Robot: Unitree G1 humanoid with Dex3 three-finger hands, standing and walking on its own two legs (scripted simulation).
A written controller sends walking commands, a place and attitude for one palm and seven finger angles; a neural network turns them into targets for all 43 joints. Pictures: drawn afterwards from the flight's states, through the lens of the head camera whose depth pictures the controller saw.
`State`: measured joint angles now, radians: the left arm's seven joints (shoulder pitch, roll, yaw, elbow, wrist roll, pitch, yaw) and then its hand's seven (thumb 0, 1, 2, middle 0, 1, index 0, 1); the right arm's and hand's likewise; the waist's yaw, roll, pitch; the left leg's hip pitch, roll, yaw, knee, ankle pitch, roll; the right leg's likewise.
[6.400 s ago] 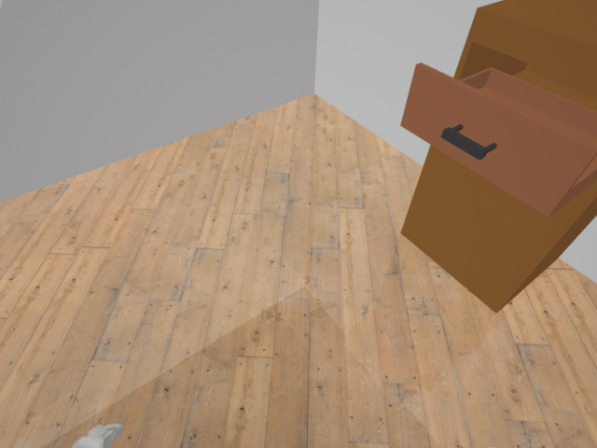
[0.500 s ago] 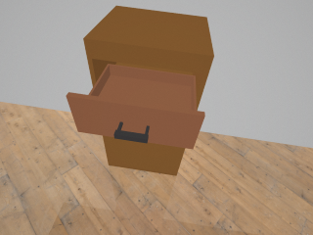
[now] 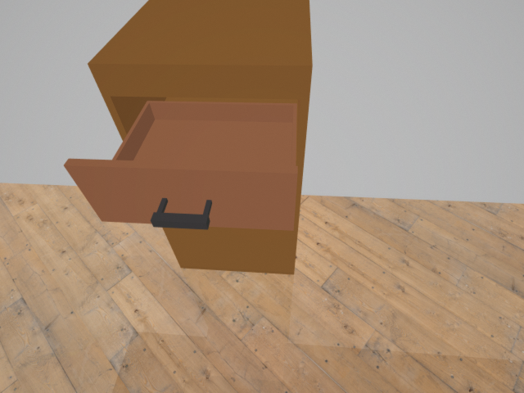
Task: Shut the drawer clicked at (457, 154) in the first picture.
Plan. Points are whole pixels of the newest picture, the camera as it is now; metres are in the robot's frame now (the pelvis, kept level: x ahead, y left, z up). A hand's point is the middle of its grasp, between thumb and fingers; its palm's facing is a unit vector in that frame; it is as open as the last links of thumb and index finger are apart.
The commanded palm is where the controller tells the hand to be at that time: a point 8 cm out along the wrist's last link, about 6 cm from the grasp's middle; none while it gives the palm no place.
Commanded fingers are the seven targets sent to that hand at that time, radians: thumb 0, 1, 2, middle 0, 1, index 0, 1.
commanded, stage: come to a stop and stand still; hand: left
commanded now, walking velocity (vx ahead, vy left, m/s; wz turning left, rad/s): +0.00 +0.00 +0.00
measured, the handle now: (183, 212) +0.45 +0.18 -0.02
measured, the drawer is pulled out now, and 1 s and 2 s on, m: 0.24 0.24 0.24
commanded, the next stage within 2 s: look again from close up in 0.34 s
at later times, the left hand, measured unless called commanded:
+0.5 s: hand out of the picture -0.02 +0.14 -0.17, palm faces +0.04 -0.98 -0.17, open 7.3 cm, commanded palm none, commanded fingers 0.00 0.90 0.90 -0.20 -0.30 -0.20 -0.30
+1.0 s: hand out of the picture +0.01 +0.20 -0.18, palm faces +0.00 -0.98 -0.19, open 7.3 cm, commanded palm none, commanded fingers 0.00 0.90 0.90 -0.20 -0.30 -0.20 -0.30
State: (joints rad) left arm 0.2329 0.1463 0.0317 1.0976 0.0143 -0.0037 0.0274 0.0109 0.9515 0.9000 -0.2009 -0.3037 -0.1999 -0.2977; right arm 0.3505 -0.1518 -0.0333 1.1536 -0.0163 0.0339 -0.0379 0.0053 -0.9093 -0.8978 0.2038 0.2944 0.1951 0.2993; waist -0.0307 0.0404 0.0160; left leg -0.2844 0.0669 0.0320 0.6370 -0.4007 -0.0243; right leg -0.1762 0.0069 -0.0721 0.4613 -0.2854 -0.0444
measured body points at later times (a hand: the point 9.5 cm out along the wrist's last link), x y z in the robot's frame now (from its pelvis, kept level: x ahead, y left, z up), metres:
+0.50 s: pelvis +0.00 -0.01 +0.00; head +0.02 -0.02 +0.45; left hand -0.02 +0.19 -0.16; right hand +0.03 -0.24 -0.16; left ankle +0.00 +0.11 -0.74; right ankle -0.02 -0.09 -0.74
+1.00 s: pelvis +0.00 +0.02 +0.00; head +0.00 +0.02 +0.45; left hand +0.01 +0.25 -0.16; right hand -0.03 -0.19 -0.16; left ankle +0.00 +0.11 -0.74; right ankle -0.02 -0.09 -0.74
